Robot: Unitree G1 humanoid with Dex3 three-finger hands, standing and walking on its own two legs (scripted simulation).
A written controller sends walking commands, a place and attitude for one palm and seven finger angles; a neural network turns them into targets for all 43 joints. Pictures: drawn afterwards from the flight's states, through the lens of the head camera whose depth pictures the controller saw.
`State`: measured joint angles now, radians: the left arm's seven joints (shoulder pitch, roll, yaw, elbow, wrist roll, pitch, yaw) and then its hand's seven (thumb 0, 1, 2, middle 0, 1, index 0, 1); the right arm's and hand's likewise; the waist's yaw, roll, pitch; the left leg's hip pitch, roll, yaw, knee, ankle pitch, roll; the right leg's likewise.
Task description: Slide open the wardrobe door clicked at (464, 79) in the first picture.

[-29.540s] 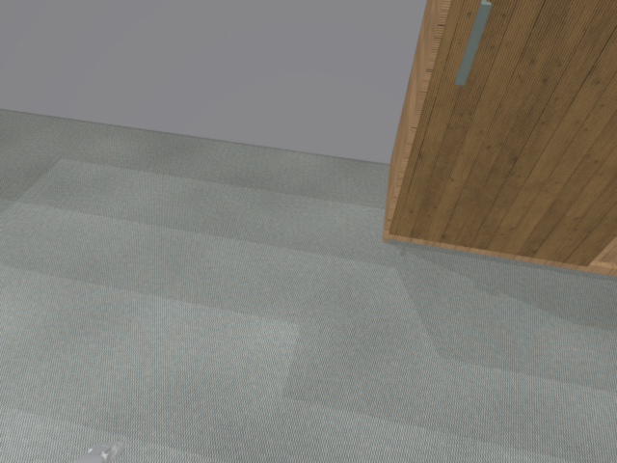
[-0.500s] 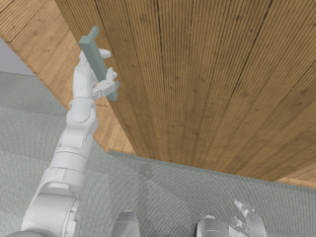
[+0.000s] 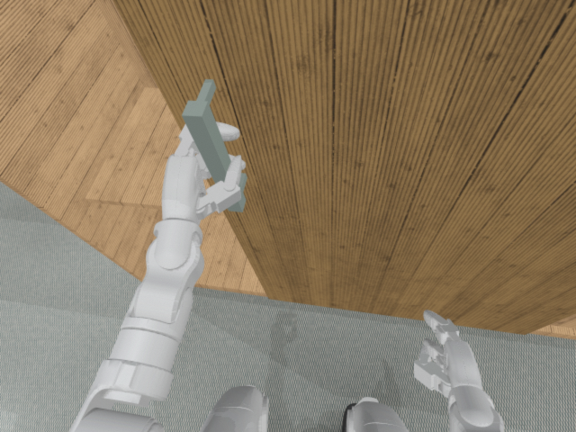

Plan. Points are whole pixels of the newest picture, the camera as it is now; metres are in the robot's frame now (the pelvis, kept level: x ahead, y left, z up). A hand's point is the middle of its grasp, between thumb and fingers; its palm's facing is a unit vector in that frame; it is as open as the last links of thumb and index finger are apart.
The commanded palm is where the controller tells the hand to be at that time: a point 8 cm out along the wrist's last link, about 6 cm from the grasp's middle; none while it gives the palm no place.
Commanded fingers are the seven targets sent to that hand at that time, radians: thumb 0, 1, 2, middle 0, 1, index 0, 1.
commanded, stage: step sideways, sliding the door along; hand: left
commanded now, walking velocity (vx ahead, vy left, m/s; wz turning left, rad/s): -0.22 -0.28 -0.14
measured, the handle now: (224, 153) +0.44 +0.12 +0.10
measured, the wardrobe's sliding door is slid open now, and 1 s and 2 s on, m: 0.47 0.46 0.46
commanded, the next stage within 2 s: stop walking and hold the door there in 0.26 s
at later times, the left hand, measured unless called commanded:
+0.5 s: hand (236, 181) +0.39 +0.10 +0.10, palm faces +0.30 -0.93 -0.20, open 6.2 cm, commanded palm +0.36 +0.13 +0.09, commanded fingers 0.00 0.90 0.90 -0.45 -1.40 -0.45 -1.40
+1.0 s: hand (234, 180) +0.39 +0.10 +0.11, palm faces +0.34 -0.91 -0.24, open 5.9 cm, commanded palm +0.35 +0.15 +0.09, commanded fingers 0.00 0.90 0.90 -0.45 -1.40 -0.45 -1.40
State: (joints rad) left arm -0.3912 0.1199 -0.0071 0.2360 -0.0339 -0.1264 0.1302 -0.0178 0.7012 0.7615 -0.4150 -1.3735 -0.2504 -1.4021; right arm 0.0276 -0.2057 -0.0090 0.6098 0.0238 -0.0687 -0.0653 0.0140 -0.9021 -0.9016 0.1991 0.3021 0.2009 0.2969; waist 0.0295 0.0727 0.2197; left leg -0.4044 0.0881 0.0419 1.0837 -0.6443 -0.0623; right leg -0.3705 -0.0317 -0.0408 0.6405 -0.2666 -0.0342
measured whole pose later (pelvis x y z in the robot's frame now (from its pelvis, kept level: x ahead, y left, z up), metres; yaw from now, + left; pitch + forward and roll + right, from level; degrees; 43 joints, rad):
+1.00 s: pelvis -0.05 -0.14 +0.01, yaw -9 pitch -1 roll -2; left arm -0.53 0.51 0.38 0.90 -0.02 -0.12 0.12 -0.05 0.67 0.77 -0.29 -1.27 -0.36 -1.38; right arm 0.30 -0.27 0.01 0.70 0.04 -0.07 -0.11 0.01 -0.90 -0.90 0.20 0.30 0.20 0.30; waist -0.05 0.02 0.04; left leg -0.32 0.05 0.15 0.51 -0.19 0.06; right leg -0.33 -0.02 -0.09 0.78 -0.46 0.02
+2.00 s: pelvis -0.06 -0.09 +0.01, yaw -8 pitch +0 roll +2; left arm -0.66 0.49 0.40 1.08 0.02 -0.18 0.03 -0.09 0.58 0.82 -0.38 -1.33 -0.45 -1.40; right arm 0.26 -0.38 -0.02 0.76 0.05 -0.06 -0.13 0.01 -0.90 -0.90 0.20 0.30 0.20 0.30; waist -0.08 0.01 0.07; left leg -0.40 0.03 0.03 0.78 -0.42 -0.05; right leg -0.23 -0.19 -0.05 0.54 -0.29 0.09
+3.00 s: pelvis -0.09 -0.05 +0.01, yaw -6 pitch +6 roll +1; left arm -0.85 0.42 0.39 1.11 0.02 -0.05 -0.01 -0.03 0.61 0.75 -0.35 -1.32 -0.36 -1.40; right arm 0.27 -0.22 0.00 0.73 0.00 -0.12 -0.04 0.01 -0.90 -0.90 0.20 0.30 0.20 0.30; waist -0.08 -0.02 -0.02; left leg -0.38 0.05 0.08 0.50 -0.21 -0.01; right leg -0.39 -0.01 -0.06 0.59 -0.27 -0.02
